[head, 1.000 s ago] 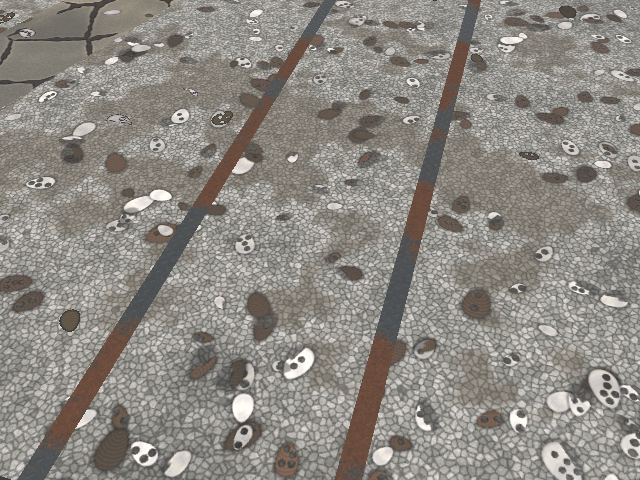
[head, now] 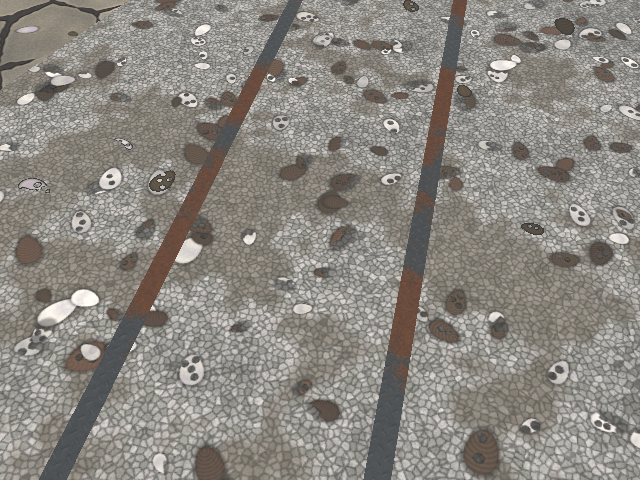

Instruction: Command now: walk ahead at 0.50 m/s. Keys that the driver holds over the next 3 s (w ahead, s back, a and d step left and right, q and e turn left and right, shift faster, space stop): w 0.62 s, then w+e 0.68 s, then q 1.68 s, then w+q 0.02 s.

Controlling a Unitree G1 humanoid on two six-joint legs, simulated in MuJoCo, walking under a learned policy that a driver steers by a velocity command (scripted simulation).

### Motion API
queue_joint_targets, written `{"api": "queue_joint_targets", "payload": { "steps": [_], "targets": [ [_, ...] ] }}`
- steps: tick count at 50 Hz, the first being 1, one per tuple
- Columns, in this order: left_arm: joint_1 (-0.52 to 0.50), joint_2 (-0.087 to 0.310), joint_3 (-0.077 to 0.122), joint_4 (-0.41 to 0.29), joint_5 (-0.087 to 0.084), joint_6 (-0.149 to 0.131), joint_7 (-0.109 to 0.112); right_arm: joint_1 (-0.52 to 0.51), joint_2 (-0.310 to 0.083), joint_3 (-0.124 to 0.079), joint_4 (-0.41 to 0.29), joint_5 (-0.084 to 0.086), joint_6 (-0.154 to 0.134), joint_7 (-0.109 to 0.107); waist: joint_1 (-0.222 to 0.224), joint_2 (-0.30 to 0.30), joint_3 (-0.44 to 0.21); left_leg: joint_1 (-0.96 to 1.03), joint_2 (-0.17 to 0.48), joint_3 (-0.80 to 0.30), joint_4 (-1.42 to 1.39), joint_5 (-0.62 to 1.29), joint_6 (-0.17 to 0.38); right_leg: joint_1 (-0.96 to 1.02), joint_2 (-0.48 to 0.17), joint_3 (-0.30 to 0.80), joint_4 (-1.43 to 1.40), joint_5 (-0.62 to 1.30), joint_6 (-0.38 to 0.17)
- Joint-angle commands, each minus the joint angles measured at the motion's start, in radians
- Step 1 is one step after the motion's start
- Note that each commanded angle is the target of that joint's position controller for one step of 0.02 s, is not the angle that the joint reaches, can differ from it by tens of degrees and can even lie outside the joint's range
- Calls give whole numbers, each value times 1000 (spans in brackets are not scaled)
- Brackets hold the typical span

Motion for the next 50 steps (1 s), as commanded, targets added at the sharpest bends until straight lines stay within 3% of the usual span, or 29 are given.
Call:
{"api": "queue_joint_targets", "payload": {
  "steps": [1, 3, 5, 6, 7, 8, 9, 10, 11, 12, 14, 17, 20, 24, 29, 32, 33, 34, 35, 36, 37, 38, 39, 40, 41, 43, 45, 50],
  "targets": [
    [-133, 44, 2, -90, -2, -17, 1, 89, -128, -18, -10, -7, -5, -10, -13, 97, 63, 27, 289, -131, -15, 488, 98, -33, 44, -47, -80, 3, -15],
    [-148, 54, 5, -105, -2, -25, 2, 90, -139, -21, -4, -14, -2, -16, -5, 103, 66, 86, 315, -130, 27, 579, 102, -18, 59, -49, -121, -57, -40],
    [-73, 70, 14, -90, -2, -34, 9, 53, -156, -26, -7, -16, -1, -21, 45, 117, 30, 92, 319, -105, 131, 819, 81, 118, 106, -69, -168, -137, -76],
    [33, 88, 25, -58, -1, -40, 17, 39, -167, -29, -7, -16, 1, -21, 90, 122, -24, 87, 311, -94, 250, 930, 69, 244, 140, -79, -195, -158, -97],
    [207, 110, 40, 1, 6, -50, 26, 15, -168, -29, -13, -9, 4, -19, 166, 97, -111, 16, 277, -62, 439, 894, 48, 460, 148, -79, -262, -100, -124],
    [389, 184, 63, 41, 33, -57, 38, 3, -140, -18, -45, 3, 2, -15, 228, 32, -230, -198, 234, -36, 715, 582, 30, 734, -36, 117, -266, -172, -175],
    [444, 279, 88, 50, 43, -52, 34, 123, -40, -4, -60, 42, 3, -2, 171, -207, -349, -569, 35, 5, 1102, -188, -17, 994, -331, 627, -361, -217, -324],
    [365, 229, 80, 43, 3, -39, 24, 55, -142, -31, -54, 15, 6, -6, 156, -52, -300, -657, 64, -146, 1184, -237, 2, 918, -289, 683, -429, -253, -305],
    [253, 175, 63, 27, -8, -40, 21, -30, -139, -35, -86, 10, 3, -3, 115, -28, -146, -695, 113, -147, 1158, -147, 6, 771, -258, 511, -448, -230, -272],
    [204, 116, 48, 23, -5, -49, 17, -74, -122, -33, -95, 7, -1, -1, 94, 19, -73, -670, 146, -142, 1106, -86, 4, 652, -214, 408, -485, -129, -243],
    [195, 53, 27, 49, -7, -61, 25, -68, -89, -32, -93, -19, 22, 9, 37, -4, -28, -583, 184, -134, 1011, -47, -12, 515, -131, 260, -526, -26, -183],
    [274, 81, 28, 86, -13, -81, 30, -88, -65, -32, -104, -28, 50, 25, 18, -15, -17, -585, 191, -103, 949, -17, -38, 486, -105, 183, -554, 81, -183],
    [325, 101, 29, 99, -13, -82, 31, -226, -78, -32, -155, -27, 61, 31, 37, -17, 25, -686, 215, -74, 843, 87, -65, 499, -87, 140, -594, 87, -181],
    [387, 96, 21, 112, -13, -80, 30, -391, -71, -20, -212, -13, 57, 35, 76, -24, 48, -693, 202, -34, 617, 206, -80, 540, -58, 86, -600, 170, -161],
    [469, 106, 20, 142, -4, -75, 40, -516, -79, -13, -259, -9, 49, 31, 114, -36, 63, -691, 167, -7, 455, 214, -49, 688, -97, 73, -565, 258, -167],
    [456, 119, 24, 150, 3, -69, 50, -505, -97, -22, -271, -10, 36, 27, 88, -36, 57, -620, 138, -4, 392, 115, -9, 748, -124, 73, -477, 437, -156],
    [437, 129, 27, 147, 4, -67, 51, -443, -108, -29, -256, -10, 30, 21, 56, -42, 28, -528, 109, 1, 368, 76, 6, 743, -121, 72, -401, 570, -145],
    [417, 139, 29, 144, 3, -64, 50, -319, -126, -40, -217, -12, 21, 13, 3, -34, -34, -382, 78, 11, 321, 73, 23, 726, -100, 65, -264, 647, -133],
    [397, 132, 25, 133, -6, -63, 46, -140, -161, -56, -161, -25, 8, 3, -68, 1, -134, -131, 111, -23, 279, 121, 50, 607, -53, 38, -61, 536, -114],
    [420, 68, 8, 92, -33, -64, 38, 15, -261, -82, -143, -55, 0, -11, -93, 133, -281, 168, 380, -331, 254, 18, 112, 335, 33, -8, 264, 136, -83],
    [532, 24, 6, 99, -53, -56, 41, 8, -311, -93, -149, -47, 11, 1, -38, 270, -370, 283, 584, -707, 131, 0, 203, 87, 177, 8, 529, -536, -68],
    [442, 113, 32, 102, -25, -44, 45, -86, -238, -80, -162, -16, 23, 6, -16, 107, -246, 145, 523, -633, 101, -115, 165, 38, 102, 95, 579, -442, -82],
    [367, 97, 33, 81, -19, -46, 38, -185, -165, -59, -179, -10, 19, 8, 12, 76, -103, -18, 482, -481, 55, -108, 128, 32, 66, 96, 542, -346, -81],
    [340, 70, 31, 77, -16, -44, 34, -229, -125, -48, -181, -11, 12, 10, 35, 68, -42, -117, 434, -370, 15, -45, 89, 61, 35, 91, 496, -291, -79],
    [339, 63, 34, 78, -3, -32, 28, -232, -105, -42, -173, -9, 6, 4, 55, 91, -15, -177, 399, -285, -3, 22, 60, 91, 20, 87, 468, -267, -72],
    [348, 39, 36, 73, 6, -6, 13, -195, -90, -36, -152, -3, -10, -5, 81, 107, -14, -218, 370, -180, -19, 130, 38, 121, 13, 75, 452, -237, -58],
    [303, 29, 38, 50, 6, 10, 5, -154, -110, -40, -138, 4, -23, -8, 89, 100, -3, -203, 362, -106, -29, 217, 33, 63, 4, 63, 438, -185, -49],
    [121, 32, 33, -23, 3, 18, -12, -78, -112, -38, -118, -2, -27, -14, 66, 98, 42, -159, 334, 25, -42, 325, 17, -59, 0, 23, 277, -16, -31]
  ]
}}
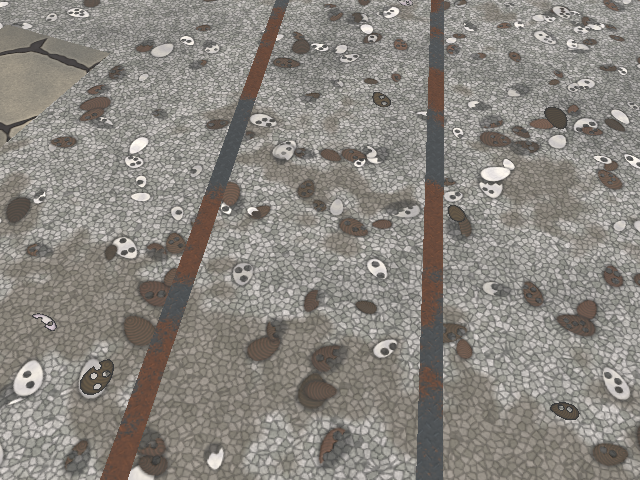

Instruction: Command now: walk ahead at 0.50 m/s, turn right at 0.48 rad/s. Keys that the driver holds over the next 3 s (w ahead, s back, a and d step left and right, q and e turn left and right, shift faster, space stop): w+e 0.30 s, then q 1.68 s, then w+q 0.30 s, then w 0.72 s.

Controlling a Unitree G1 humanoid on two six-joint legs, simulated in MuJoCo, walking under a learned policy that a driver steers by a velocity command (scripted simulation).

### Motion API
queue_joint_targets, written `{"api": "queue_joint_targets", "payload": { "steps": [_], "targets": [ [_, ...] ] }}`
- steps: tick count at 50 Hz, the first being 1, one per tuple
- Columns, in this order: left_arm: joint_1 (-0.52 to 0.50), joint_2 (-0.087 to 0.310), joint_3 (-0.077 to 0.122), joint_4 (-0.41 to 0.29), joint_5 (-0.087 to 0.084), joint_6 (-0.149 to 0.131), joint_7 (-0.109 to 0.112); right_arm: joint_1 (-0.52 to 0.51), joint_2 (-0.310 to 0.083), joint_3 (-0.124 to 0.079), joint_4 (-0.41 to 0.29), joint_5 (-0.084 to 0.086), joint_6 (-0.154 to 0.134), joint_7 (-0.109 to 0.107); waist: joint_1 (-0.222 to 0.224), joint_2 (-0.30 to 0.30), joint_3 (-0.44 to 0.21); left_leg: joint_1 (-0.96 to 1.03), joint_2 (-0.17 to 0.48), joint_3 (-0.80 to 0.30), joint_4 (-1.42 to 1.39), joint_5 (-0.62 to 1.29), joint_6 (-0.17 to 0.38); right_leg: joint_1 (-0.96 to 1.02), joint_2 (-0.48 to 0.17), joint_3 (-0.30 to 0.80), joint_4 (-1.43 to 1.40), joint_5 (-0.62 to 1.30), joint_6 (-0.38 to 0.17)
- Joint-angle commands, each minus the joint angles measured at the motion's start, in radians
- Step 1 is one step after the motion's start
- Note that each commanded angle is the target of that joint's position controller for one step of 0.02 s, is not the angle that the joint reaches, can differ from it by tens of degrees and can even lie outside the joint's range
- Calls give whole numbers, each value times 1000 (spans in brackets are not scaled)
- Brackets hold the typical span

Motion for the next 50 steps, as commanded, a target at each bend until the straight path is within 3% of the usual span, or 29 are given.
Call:
{"api": "queue_joint_targets", "payload": {
  "steps": [1, 7, 10, 12, 13, 14, 15, 16, 17, 18, 20, 24, 27, 31, 36, 37, 38, 39, 40, 41, 42, 43, 44, 46, 50],
  "targets": [
    [-58, -2, -10, -70, -1, -2, -13, 17, -87, -9, -41, -1, -17, -6, 10, 103, 58, -36, 260, -88, -139, 341, 33, -45, -4, -26, -120, 106, 10],
    [-217, -1, -25, -145, 6, -7, -24, 105, -122, -14, -10, -4, 1, -23, -27, 107, 74, 126, 300, 8, -74, 580, 28, 9, 45, -138, -374, 74, -36],
    [-149, 28, -11, -138, 9, -5, -18, 85, -159, -25, -14, -8, 18, -33, 19, 147, 17, 194, 315, 52, 100, 972, 25, 134, 125, -185, -400, -72, -97],
    [9, 67, 11, -97, 10, -12, -8, 68, -189, -34, -28, -10, 37, -29, 83, 152, -76, 175, 322, 55, 377, 1016, 32, 313, 187, -184, -455, -156, -146],
    [148, 106, 32, -55, 20, -21, 3, 44, -195, -36, -45, -5, 42, -20, 155, 101, -145, 51, 303, 67, 622, 836, 5, 522, 182, -125, -562, -125, -182],
    [210, 214, 64, -49, 30, -24, 17, 52, -117, -21, -93, 7, 40, -10, 151, -56, -233, -280, 215, 59, 964, 218, -37, 796, -77, 235, -591, -209, -272],
    [179, 282, 76, -72, 6, -13, 15, 2, -109, -23, -172, 10, 27, 7, 105, -147, -277, -606, 1, -117, 1220, -341, -78, 929, -255, 754, -750, -155, -402],
    [147, 238, 62, -66, -10, -6, 24, -98, -135, -24, -181, 6, 19, 9, 108, 20, -152, -696, 84, -232, 1196, -228, -66, 840, -251, 576, -779, -1, -356],
    [93, 174, 43, -64, -14, -14, 31, -71, -115, -16, -168, 21, 10, 9, 62, 52, -72, -644, 119, -223, 1117, -142, -62, 708, -236, 425, -776, 231, -311],
    [46, 118, 25, -66, -13, -26, 32, -21, -101, -14, -129, 18, 15, 3, 9, 106, -33, -554, 144, -225, 1027, -123, -63, 603, -182, 293, -775, 453, -254],
    [14, 61, 0, -56, -19, -54, 36, 46, -81, -11, -90, -17, 56, 2, -38, 71, -37, -401, 152, -232, 917, -118, -72, 485, -118, 129, -787, 633, -181],
    [73, 107, -5, -17, -10, -78, 43, 42, -72, -14, -74, -2, 90, 15, -44, 2, -42, -401, 92, -234, 793, -17, -71, 507, -76, -17, -789, 847, -100],
    [44, 94, -17, -28, -15, -69, 53, -43, -75, -9, -95, -1, 93, 16, -25, -49, -30, -425, 80, -203, 649, 89, -63, 540, -46, -104, -790, 802, -41],
    [90, 101, -19, -13, -20, -53, 80, -148, -65, 2, -140, -8, 95, 18, 24, -57, -33, -438, 70, -147, 480, 131, -52, 643, -81, -135, -742, 803, -53],
    [74, 132, -4, -17, -17, -27, 99, -69, -85, -8, -141, -18, 93, 13, -7, -60, -44, -360, 12, -110, 375, -39, 14, 685, -137, -133, -538, 904, -83],
    [59, 140, 0, -24, -16, -23, 100, -26, -90, -13, -133, -18, 89, 10, -27, -54, -60, -312, 0, -112, 328, -40, 36, 670, -135, -137, -445, 886, -77],
    [34, 153, 6, -35, -17, -18, 98, 50, -100, -19, -122, -20, 78, 7, -84, -12, -88, -203, 10, -144, 209, 111, 68, 609, -106, -167, -275, 789, -46],
    [17, 147, 6, -75, -21, -20, 91, 121, -202, -47, -126, -22, 68, -2, -125, 129, -152, -30, 180, -386, 162, 607, 147, 423, -7, -197, 28, 394, 10],
    [56, 67, -6, -121, -28, -7, 78, 75, -279, -68, -137, 3, 87, -8, -36, 316, -216, 105, 408, -732, 149, 1109, 350, 152, 229, -122, 313, -506, 56],
    [101, 55, -21, -101, 0, 6, 72, 57, -286, -72, -150, 34, 93, 3, -37, 184, -265, 36, 439, -725, 108, 930, 392, 165, 143, 48, 341, -518, 61],
    [48, 75, -14, -104, -7, 11, 71, -17, -226, -63, -168, 21, 105, 0, -30, 105, -135, -67, 388, -659, 82, 667, 367, 115, 116, 52, 354, -462, 67],
    [7, 94, -7, -113, -11, 10, 73, -74, -171, -44, -177, 11, 119, -6, -6, 36, -31, -175, 314, -586, 38, 476, 297, 97, 90, 45, 261, -392, 73],
    [-16, 111, -1, -129, -2, 13, 73, -106, -147, -36, -187, 10, 125, -10, 8, 47, -10, -206, 255, -544, 18, 378, 243, 102, 74, 44, 178, -340, 80],
    [23, 87, -7, -122, 11, 34, 67, -118, -160, -39, -198, 3, 123, -8, 20, 90, -51, -212, 192, -487, 26, 390, 206, 145, 95, 25, 119, -282, 98],
    [0, 77, -12, -151, -6, 49, 70, -88, -213, -57, -207, 0, 119, 2, -1, 125, -105, -152, 174, -523, 26, 290, 179, 133, 97, 32, -31, -280, 123]
  ]
}}
Over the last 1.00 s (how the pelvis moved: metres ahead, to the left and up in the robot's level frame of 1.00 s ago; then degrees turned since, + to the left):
0.55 0.01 0.00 -9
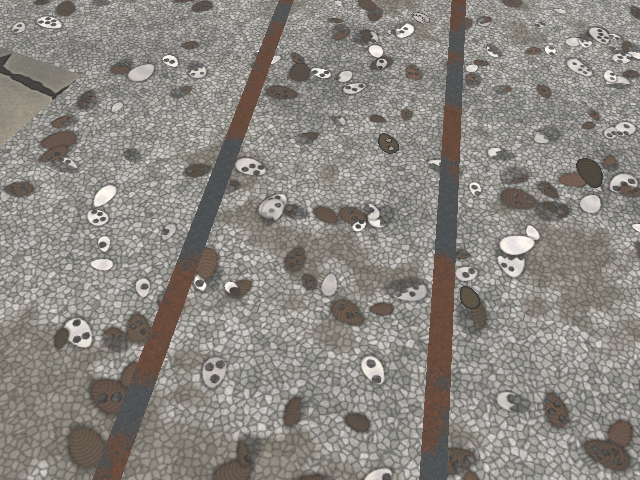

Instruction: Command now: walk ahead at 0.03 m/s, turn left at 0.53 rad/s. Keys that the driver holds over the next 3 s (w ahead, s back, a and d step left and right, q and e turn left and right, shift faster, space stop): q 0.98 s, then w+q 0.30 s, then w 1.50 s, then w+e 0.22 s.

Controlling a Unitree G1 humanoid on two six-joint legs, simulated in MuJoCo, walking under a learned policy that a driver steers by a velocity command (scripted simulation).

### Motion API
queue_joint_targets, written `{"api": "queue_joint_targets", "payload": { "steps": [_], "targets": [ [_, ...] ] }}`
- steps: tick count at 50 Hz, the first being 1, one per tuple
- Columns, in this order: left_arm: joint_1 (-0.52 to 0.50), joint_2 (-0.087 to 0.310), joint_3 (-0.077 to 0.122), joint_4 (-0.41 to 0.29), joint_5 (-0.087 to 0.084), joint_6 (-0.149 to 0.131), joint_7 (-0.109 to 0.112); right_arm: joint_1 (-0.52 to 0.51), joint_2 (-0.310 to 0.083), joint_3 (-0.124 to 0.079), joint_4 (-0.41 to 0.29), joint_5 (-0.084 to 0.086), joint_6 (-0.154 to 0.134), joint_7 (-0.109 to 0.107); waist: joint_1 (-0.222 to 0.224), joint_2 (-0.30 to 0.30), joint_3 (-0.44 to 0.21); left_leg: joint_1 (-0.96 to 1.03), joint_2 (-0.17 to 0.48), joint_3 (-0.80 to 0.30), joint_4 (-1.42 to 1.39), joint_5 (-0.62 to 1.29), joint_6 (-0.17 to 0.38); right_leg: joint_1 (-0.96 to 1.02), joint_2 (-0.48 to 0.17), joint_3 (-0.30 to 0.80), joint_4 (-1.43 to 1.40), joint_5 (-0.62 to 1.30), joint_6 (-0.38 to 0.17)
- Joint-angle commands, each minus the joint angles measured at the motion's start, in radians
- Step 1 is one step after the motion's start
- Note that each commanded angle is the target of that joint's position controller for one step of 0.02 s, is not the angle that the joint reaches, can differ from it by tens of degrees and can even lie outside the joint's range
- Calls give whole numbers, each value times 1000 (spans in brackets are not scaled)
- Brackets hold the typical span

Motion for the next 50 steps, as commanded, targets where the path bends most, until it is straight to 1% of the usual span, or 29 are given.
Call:
{"api": "queue_joint_targets", "payload": {
  "steps": [1, 5, 9, 11, 13, 14, 15, 16, 17, 18, 19, 20, 22, 25, 27, 31, 34, 36, 37, 38, 39, 40, 41, 42, 44, 46, 48, 49, 50],
  "targets": [
    [70, 78, 17, -42, -5, 12, 5, 34, -152, -37, -60, -3, -3, 1, 10, 120, -139, 118, 237, -294, -151, 120, 144, -2, 11, -11, -79, 13, 21],
    [20, 90, 17, -77, -10, 10, 7, 26, -164, -44, -83, -9, 13, 4, -15, 144, -125, 117, 232, -378, -175, -100, 132, 2, 17, 6, -182, 15, 20],
    [38, 97, 13, -95, -21, -7, 11, 0, -173, -51, -104, -15, 19, 12, -13, 155, -133, 114, 232, -444, -152, -42, 120, 81, 46, 11, -294, -15, -5],
    [83, 102, 12, -96, -28, -17, 14, -24, -172, -52, -113, -13, 23, 18, 3, 164, -140, 102, 226, -478, -136, 16, 102, 157, 67, 10, -394, -26, -27],
    [172, 100, 11, -81, -31, -28, 21, -68, -168, -52, -124, -1, 29, 20, 54, 153, -136, 38, 186, -480, -109, -19, 47, 307, 84, -3, -618, 64, -53],
    [204, 132, 19, -76, -22, -34, 29, -77, -145, -46, -134, 9, 28, 17, 66, 105, -121, -43, 129, -442, -62, -143, -11, 399, 23, 49, -774, 98, -71],
    [175, 223, 35, -98, -5, -33, 37, -10, -71, -29, -138, 14, 26, 13, 15, -102, -128, -151, 12, -288, 151, -354, -73, 467, -223, 290, -885, -21, -124],
    [66, 289, 47, -140, 11, -28, 30, -30, -109, -40, -145, 1, 21, 4, 14, -220, -45, -291, -105, -85, 360, -436, -99, 341, -385, 483, -926, 73, -228],
    [67, 225, 34, -142, 13, -28, 23, -45, -173, -54, -139, -27, 19, 6, 2, -104, -41, -231, -10, -107, 528, -402, -106, 278, -373, 402, -875, 234, -263],
    [23, 166, 17, -151, 3, -31, 18, -16, -168, -58, -120, -24, 22, 15, -31, -62, -44, -202, -8, -102, 604, -347, -106, 261, -301, 284, -839, 340, -240],
    [-6, 148, 12, -162, 1, -32, 14, 19, -155, -56, -103, -20, 30, 23, -47, -70, -51, -200, -7, -89, 676, -302, -115, 280, -239, 181, -814, 421, -213],
    [-10, 147, 11, -171, -1, -33, 16, 36, -152, -54, -95, -19, 38, 34, -45, -110, -66, -218, -2, -71, 739, -277, -125, 318, -208, 120, -793, 484, -206],
    [38, 146, 12, -173, 1, -32, 13, 13, -146, -47, -104, -11, 46, 48, -11, -115, -78, -255, 15, -37, 763, -270, -152, 387, -196, 57, -760, 610, -217],
    [140, 169, 24, -150, -1, -31, 14, -67, -126, -32, -138, -5, 54, 56, 50, -119, -82, -309, 41, -19, 665, -281, -179, 522, -229, 46, -730, 691, -239],
    [167, 185, 33, -142, 1, -30, 11, -93, -118, -26, -154, -3, 58, 60, 68, -134, -89, -295, 55, -6, 589, -300, -182, 560, -253, 37, -718, 708, -248],
    [141, 204, 42, -146, 5, -30, -6, -119, -98, -10, -184, 6, 61, 68, 67, -156, -95, -147, 81, 50, 411, -325, -155, 492, -271, -24, -697, 693, -240],
    [129, 226, 52, -142, 4, -27, -18, -115, -104, -7, -203, 14, 55, 65, 64, -179, -107, -38, 72, 98, 288, -330, -122, 449, -283, -53, -657, 701, -224],
    [114, 236, 56, -140, -7, -22, -22, -86, -102, -7, -205, 9, 47, 61, 37, -165, -115, 46, 63, 115, 138, -255, -95, 418, -285, -78, -591, 656, -190],
    [110, 233, 56, -136, -16, -17, -23, -51, -104, -7, -196, -3, 36, 53, 6, -120, -124, 139, 54, 106, -6, -124, -79, 360, -269, -116, -515, 568, -143],
    [147, 208, 51, -131, -13, -13, -25, -10, -159, -19, -187, -20, 20, 40, -11, 27, -147, 279, 136, -56, -128, -36, -53, 226, -219, -179, -343, 375, -79],
    [149, 103, 22, -204, 2, -4, -31, -6, -321, -50, -217, -12, 5, 32, 28, 329, -136, 382, 467, -498, -124, 427, 68, -79, -42, -234, -97, -237, 6],
    [60, 147, 25, -214, 7, 14, -14, 99, -317, -64, -196, 9, 5, 32, -74, 204, -176, 337, 492, -481, -89, 546, 199, -91, -13, -67, 33, -269, 3],
    [56, 154, 28, -208, -7, 22, -13, 67, -267, -46, -187, 9, 8, 28, -34, 162, -119, 300, 437, -396, -89, 494, 202, -107, -31, -34, 86, -197, -1],
    [62, 163, 31, -193, -17, 18, -16, -13, -215, -30, -197, 10, 13, 21, 2, 136, -63, 240, 363, -322, -110, 397, 162, -97, -46, -16, 64, -100, -6],
    [99, 193, 41, -170, 1, 13, -22, -91, -177, -16, -215, 14, 18, 9, 37, 160, -67, 223, 268, -255, -116, 370, 111, -61, -41, -24, 33, 5, 1],
    [121, 184, 40, -160, 3, 17, -29, -66, -184, -17, -211, 13, 14, 13, 38, 128, -111, 236, 255, -254, -108, 395, 110, -39, -22, -26, 38, 32, 9],
    [104, 168, 36, -167, -2, 24, -29, -36, -200, -23, -202, 11, 9, 15, 28, 115, -110, 245, 254, -282, -113, 342, 114, -54, -16, -19, -2, 40, 14],
    [93, 165, 35, -171, -2, 26, -27, -24, -204, -24, -199, 9, 8, 15, 21, 121, -103, 247, 252, -300, -117, 302, 117, -64, -14, -16, -28, 39, 15],
    [86, 167, 34, -175, 3, 27, -28, 1, -206, -26, -193, 7, 9, 16, 10, 128, -115, 250, 246, -330, -142, 138, 125, -66, -13, -16, -58, 37, 17]
  ]
}}
Over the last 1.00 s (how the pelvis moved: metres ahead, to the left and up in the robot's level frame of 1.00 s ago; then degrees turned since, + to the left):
0.36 -0.05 -0.01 3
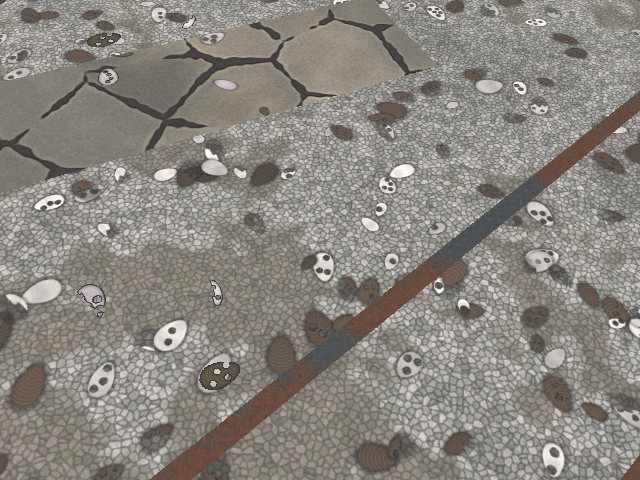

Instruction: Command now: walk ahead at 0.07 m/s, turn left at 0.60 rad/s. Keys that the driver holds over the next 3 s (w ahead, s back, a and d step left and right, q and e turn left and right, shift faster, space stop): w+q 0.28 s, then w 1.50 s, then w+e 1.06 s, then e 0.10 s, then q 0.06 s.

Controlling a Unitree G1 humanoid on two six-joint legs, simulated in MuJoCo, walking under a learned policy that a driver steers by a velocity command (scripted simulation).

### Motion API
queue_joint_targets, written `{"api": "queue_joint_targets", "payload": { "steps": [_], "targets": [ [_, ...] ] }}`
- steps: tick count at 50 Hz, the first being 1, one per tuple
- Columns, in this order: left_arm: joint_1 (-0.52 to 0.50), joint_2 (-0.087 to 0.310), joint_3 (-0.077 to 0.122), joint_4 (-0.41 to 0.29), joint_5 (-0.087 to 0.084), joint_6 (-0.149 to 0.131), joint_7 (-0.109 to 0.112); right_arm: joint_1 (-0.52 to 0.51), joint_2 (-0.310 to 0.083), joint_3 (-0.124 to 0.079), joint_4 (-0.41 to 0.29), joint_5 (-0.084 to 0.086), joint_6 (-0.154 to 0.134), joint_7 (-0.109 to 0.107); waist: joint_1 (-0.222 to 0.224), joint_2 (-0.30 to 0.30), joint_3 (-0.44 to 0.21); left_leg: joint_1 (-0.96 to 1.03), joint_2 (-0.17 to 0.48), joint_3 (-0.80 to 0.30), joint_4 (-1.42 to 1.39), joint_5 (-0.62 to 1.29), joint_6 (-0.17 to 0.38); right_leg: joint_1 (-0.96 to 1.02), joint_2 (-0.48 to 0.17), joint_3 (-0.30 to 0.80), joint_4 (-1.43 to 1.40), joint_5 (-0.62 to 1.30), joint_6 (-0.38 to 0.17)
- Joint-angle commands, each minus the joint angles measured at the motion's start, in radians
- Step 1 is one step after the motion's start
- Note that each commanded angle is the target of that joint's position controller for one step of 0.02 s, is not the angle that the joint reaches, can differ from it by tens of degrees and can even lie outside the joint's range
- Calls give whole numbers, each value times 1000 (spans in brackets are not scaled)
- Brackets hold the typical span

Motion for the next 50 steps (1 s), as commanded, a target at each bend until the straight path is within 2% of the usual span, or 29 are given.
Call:
{"api": "queue_joint_targets", "payload": {
  "steps": [1, 2, 4, 10, 12, 13, 14, 15, 16, 17, 18, 19, 21, 26, 29, 31, 33, 34, 35, 36, 37, 38, 39, 40, 41, 42, 44, 46, 50],
  "targets": [
    [-13, 86, 22, -69, 9, -7, -1, 58, -169, -47, -43, -7, -11, -1, -30, 166, -109, 139, 234, -302, -152, -2, 157, -93, 4, 11, -59, 11, 5],
    [-35, 89, 22, -75, 12, -9, -5, 69, -167, -48, -42, -12, -10, 2, -40, 179, -91, 129, 231, -344, -184, -189, 165, -106, 6, 14, -92, 12, 4],
    [-73, 89, 22, -85, 14, -20, -12, 87, -174, -50, -39, -20, -12, 6, -53, 185, -57, 115, 238, -409, -216, -338, 176, -119, 15, 17, -157, 6, 2],
    [-106, 72, 8, -98, 1, -67, -13, 108, -190, -58, -32, -28, -35, 13, -50, 163, -44, 27, 213, -482, -174, -353, 182, 28, 59, 28, -347, -33, -33],
    [-37, 65, 5, -82, -13, -81, -3, 54, -185, -59, -46, -26, -39, 18, 5, 155, -39, -103, 179, -484, -146, -348, 150, 222, 78, 29, -480, -8, -55],
    [47, 53, 3, -56, -16, -89, 8, 6, -176, -57, -56, -19, -38, 15, 68, 127, -35, -220, 131, -454, -94, -368, 113, 400, 80, 18, -615, 90, -67],
    [131, 92, 14, -33, -10, -100, 24, -5, -139, -49, -61, -14, -45, 9, 111, 55, -50, -371, 66, -383, 24, -423, 58, 593, 23, 66, -676, 79, -73],
    [219, 177, 27, -29, 5, -110, 37, 27, -35, -21, -71, -8, -58, 5, 121, -137, -119, -429, -36, -185, 336, -448, 1, 678, -239, 336, -813, -221, -106],
    [193, 268, 47, -27, 21, -108, 36, -2, -66, -22, -93, -20, -63, 1, 102, -163, -52, -574, -104, -103, 496, -373, -9, 579, -366, 684, -934, -479, -183],
    [149, 213, 41, -17, 18, -107, 28, 8, -109, -29, -86, -36, -66, 2, 41, -79, 25, -584, 1, -120, 588, -279, -6, 491, -368, 657, -915, -490, -220],
    [109, 138, 22, -21, 5, -112, 16, 28, -112, -29, -54, -37, -69, 15, 19, -39, 50, -562, 20, -112, 605, -207, -13, 454, -303, 553, -908, -410, -210],
    [81, 104, 13, -23, 3, -119, 7, 59, -103, -27, -27, -33, -70, 28, -2, -45, 47, -529, 30, -98, 603, -151, -29, 440, -241, 435, -910, -288, -190],
    [101, 82, 6, -2, 3, -135, 4, 56, -95, -24, -9, -42, -67, 46, 5, -78, 18, -501, 36, -62, 640, -64, -48, 434, -178, 287, -910, -58, -188],
    [205, 77, 9, 66, -12, -158, -16, -93, -70, -5, -49, -45, -67, 53, 40, -61, 18, -567, 67, -1, 546, 29, -75, 495, -166, 148, -903, 296, -219],
    [234, 67, 5, 100, -15, -157, -19, -214, -30, 21, -83, -45, -69, 64, 62, -72, 17, -470, 109, 116, 350, 82, -82, 466, -144, 70, -890, 454, -216],
    [265, 87, 8, 125, -13, -155, -16, -264, -19, 32, -97, -37, -70, 68, 73, -83, 21, -380, 109, 158, 245, 68, -63, 456, -163, 60, -879, 525, -209],
    [280, 109, 12, 146, -12, -149, -12, -246, -35, 31, -91, -35, -72, 58, 56, -84, 16, -292, 87, 177, 182, 39, -27, 477, -195, 59, -837, 663, -202],
    [275, 119, 13, 153, -12, -146, -11, -201, -49, 25, -77, -36, -75, 48, 27, -83, -7, -217, 61, 185, 153, 14, -6, 492, -199, 45, -771, 825, -192],
    [274, 126, 13, 162, -14, -142, -9, -104, -67, 15, -44, -38, -81, 37, -21, -72, -63, -97, 30, 191, 108, 9, 17, 507, -187, 21, -645, 979, -179],
    [271, 119, 8, 166, -19, -138, -7, 49, -92, 3, 9, -46, -92, 24, -91, -41, -154, 109, 22, 185, 58, 43, 45, 453, -151, -21, -456, 993, -158],
    [261, 85, -6, 137, -22, -139, -8, 214, -156, -16, 42, -65, -99, 7, -159, 33, -274, 360, 207, -9, 33, -102, 88, 270, -116, -46, -191, 696, -142],
    [350, -50, -34, 93, -38, -138, -18, 259, -256, -38, 49, -72, -96, -3, -97, 294, -403, 609, 528, -519, -45, -177, 201, -74, 53, -83, 163, -94, -102],
    [279, 90, 1, 110, -10, -130, -6, 248, -214, -36, 55, -24, -89, -2, -129, 165, -366, 518, 505, -618, -120, -172, 210, -147, 49, 34, 252, -111, -120],
    [203, 86, 4, 86, -15, -133, -11, 155, -162, -22, 61, -18, -90, -3, -78, 137, -200, 390, 448, -430, -128, -100, 184, -182, -5, 40, 243, -14, -130],
    [172, 58, -6, 83, -16, -139, -17, 101, -107, -8, 60, -21, -98, 1, -53, 110, -125, 266, 398, -314, -158, 31, 164, -152, -36, 30, 184, 47, -130],
    [172, 46, -6, 94, -10, -131, -22, 73, -80, 1, 64, -22, -106, 1, -21, 113, -88, 190, 347, -228, -181, 104, 133, -109, -59, 21, 134, 70, -123],
    [214, 23, -11, 118, 8, -106, -35, 69, -53, 11, 82, -17, -119, 0, 19, 132, -78, 108, 298, -133, -220, 206, 118, -33, -68, 6, 87, 88, -103],
    [190, 10, -11, 115, 13, -94, -44, 101, -63, 7, 109, -7, -132, 1, 30, 119, -61, 96, 285, -95, -255, 257, 130, -58, -71, -13, 59, 115, -89],
    [10, 5, -13, 60, 16, -88, -49, 165, -61, 7, 156, -2, -133, 1, 2, 102, 6, 117, 263, -35, -309, 289, 132, -189, -93, -41, -67, 257, -57]
  ]
}}
Over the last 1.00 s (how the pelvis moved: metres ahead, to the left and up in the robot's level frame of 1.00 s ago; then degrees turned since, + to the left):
-0.03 -0.02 0.01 36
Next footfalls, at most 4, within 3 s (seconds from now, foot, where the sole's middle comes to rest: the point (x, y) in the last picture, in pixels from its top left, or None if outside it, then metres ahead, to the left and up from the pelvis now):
0.28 right None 0.12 -0.12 -0.78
0.74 left None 0.35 0.16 -0.78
1.28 right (270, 363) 0.70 0.09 -0.78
1.80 left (167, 275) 0.93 0.36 -0.78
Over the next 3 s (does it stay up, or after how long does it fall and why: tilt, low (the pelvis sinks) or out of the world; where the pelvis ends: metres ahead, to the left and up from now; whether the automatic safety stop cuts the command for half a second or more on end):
stays up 1.42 0.28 -0.02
